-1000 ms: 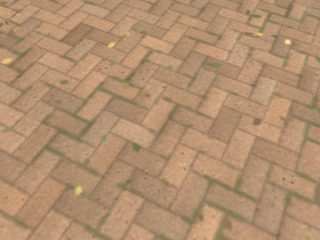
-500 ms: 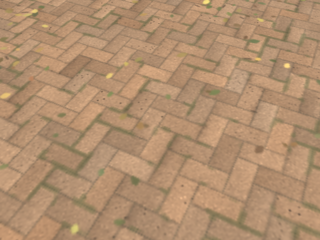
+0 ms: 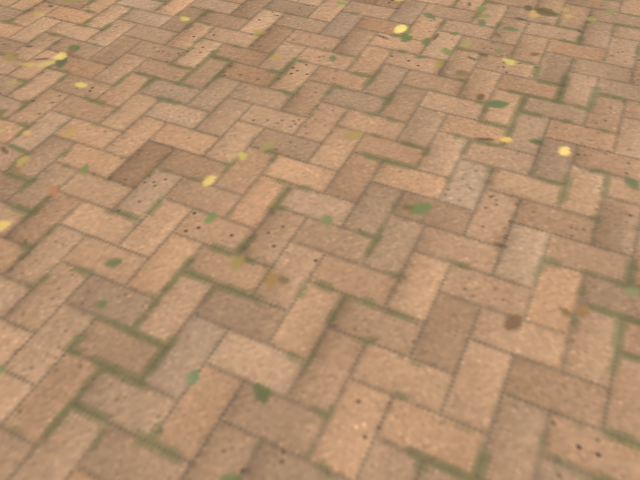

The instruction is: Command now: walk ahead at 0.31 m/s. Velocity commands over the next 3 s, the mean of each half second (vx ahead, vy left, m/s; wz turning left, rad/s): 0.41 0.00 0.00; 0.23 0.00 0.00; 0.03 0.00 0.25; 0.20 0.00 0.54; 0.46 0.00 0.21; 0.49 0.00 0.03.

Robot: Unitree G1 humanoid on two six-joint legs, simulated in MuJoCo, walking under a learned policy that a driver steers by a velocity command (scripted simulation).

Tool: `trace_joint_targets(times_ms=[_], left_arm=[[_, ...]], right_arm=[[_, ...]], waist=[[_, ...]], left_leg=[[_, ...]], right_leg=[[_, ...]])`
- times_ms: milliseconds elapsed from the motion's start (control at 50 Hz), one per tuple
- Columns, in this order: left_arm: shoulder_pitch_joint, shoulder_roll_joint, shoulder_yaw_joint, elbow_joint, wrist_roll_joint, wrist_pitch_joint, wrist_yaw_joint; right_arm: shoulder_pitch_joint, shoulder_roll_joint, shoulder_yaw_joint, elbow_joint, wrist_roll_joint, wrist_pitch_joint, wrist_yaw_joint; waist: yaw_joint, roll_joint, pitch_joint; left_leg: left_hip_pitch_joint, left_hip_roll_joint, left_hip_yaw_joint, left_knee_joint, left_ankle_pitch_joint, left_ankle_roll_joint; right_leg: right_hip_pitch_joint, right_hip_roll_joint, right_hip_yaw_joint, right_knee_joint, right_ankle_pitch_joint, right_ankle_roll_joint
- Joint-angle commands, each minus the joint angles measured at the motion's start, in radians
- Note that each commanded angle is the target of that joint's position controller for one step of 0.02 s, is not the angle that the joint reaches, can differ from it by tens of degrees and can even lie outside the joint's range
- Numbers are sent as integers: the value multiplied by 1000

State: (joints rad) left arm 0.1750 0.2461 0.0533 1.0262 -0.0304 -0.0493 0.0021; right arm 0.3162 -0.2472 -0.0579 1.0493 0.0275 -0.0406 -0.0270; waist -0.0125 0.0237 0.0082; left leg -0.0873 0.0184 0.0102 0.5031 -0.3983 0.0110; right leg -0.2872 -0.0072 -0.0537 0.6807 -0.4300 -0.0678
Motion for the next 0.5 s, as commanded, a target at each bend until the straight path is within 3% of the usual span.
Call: trace_joint_targets(times_ms=[20,40,60,80,100,120,140,180,240,320,400,460,500], left_arm=[[61,86,30,4,0,-37,-13],[177,124,48,39,7,-33,-12],[303,234,76,60,8,-36,-10],[344,209,57,67,19,-50,-22],[249,153,33,44,22,-63,-22],[181,116,21,17,23,-71,-24],[143,111,15,2,22,-75,-27],[148,77,-2,0,29,-68,-27],[223,101,-4,18,33,-55,-9],[242,129,-1,11,35,-45,11],[303,126,5,34,21,-40,14],[286,142,17,32,17,-30,16],[257,167,28,21,22,-18,18]], right_arm=[[-118,-158,-28,-69,8,-20,10],[-146,-138,-20,-82,0,-24,11],[-160,-67,-2,-120,-9,-34,10],[-183,-75,-5,-142,-1,-47,7],[-168,-97,-13,-138,24,-57,14],[-151,-98,-12,-125,31,-63,22],[-151,-100,-17,-117,23,-66,23],[-162,-102,-28,-111,4,-59,28],[-220,-59,-22,-131,-8,-43,36],[-386,-26,-2,-193,-6,-42,43],[-483,-37,7,-232,2,-47,61],[-478,-71,-1,-248,4,-58,76],[-338,-126,-30,-218,2,-58,73]], waist=[[87,80,98],[135,15,48],[159,-278,-8],[160,-311,-43],[101,-185,28],[70,-132,57],[51,-93,81],[39,-102,76],[50,-92,72],[79,-94,112],[92,-97,150],[51,-107,121],[-36,-148,6]], left_leg=[[-233,172,-193,-185,-21,140],[-313,106,-103,-13,148,100],[-500,-37,54,355,92,12],[-631,-76,-47,603,-172,2],[-712,-5,-116,724,-132,31],[-720,41,-111,736,-29,58],[-721,76,-93,693,62,68],[-644,110,-65,592,168,59],[-647,100,-16,477,243,14],[-591,65,19,200,394,-10],[-560,43,27,72,446,16],[-513,26,24,21,386,61],[-303,-35,63,30,330,99]], right_leg=[[171,29,-41,-175,150,-6],[321,-4,42,-208,169,-19],[466,-225,440,-386,54,-133],[502,-372,765,-512,6,-238],[455,-385,698,-498,-18,-228],[412,-337,574,-498,7,-188],[376,-302,474,-511,78,-155],[327,-235,309,-525,297,-105],[325,-209,210,-539,509,-116],[252,-183,134,-584,498,-107],[296,-218,108,-593,499,-110],[396,-254,91,-512,684,-91],[420,-249,68,-332,1036,-69]])
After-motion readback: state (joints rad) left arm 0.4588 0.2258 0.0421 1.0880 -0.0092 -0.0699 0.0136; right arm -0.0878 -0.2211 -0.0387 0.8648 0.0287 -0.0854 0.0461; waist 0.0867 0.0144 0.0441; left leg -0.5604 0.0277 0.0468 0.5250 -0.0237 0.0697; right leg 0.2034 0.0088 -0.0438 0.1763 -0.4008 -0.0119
